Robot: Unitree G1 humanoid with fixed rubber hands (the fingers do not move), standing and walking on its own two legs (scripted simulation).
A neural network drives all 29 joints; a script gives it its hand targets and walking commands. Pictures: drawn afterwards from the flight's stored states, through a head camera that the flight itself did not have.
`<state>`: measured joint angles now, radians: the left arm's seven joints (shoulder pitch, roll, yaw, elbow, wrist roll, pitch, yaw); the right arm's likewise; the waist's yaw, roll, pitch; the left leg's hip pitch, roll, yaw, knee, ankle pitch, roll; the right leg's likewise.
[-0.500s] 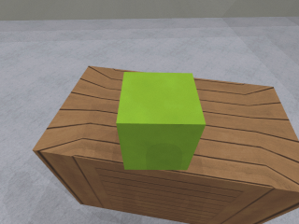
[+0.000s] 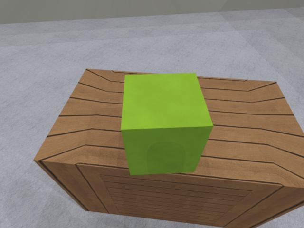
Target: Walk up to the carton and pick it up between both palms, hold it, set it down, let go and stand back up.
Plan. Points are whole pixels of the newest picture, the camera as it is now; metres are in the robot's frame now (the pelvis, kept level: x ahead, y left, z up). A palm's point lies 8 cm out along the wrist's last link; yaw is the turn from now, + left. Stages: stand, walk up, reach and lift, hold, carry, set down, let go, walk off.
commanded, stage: stand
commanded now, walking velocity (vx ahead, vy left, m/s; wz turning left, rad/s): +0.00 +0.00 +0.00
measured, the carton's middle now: (161, 126) +0.42 -0.01 +0.01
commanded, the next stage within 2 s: reach and lift in 0.42 s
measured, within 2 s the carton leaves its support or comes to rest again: neither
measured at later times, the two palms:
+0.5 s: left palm out of the picture -0.03 +0.22 -0.17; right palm out of the picture -0.01 -0.21 -0.16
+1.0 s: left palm out of the picture +0.04 +0.20 -0.12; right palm out of the picture +0.06 -0.20 -0.11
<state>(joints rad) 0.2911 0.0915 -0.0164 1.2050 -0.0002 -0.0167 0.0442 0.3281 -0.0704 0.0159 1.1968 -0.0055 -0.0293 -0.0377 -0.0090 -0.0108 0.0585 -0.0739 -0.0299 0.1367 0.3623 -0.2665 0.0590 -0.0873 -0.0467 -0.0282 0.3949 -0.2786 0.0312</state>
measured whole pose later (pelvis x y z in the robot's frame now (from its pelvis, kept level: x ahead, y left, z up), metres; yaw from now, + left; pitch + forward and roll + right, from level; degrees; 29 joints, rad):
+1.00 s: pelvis -0.07 -0.05 -0.02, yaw +1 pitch +1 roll +0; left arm 0.17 0.26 0.09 0.35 0.00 0.68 -0.12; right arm 0.28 0.02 0.06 0.30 0.08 0.43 -0.10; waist 0.04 -0.03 0.14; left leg -0.35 0.06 0.08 0.61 -0.27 -0.01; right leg -0.34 0.03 -0.07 0.59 -0.27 -0.05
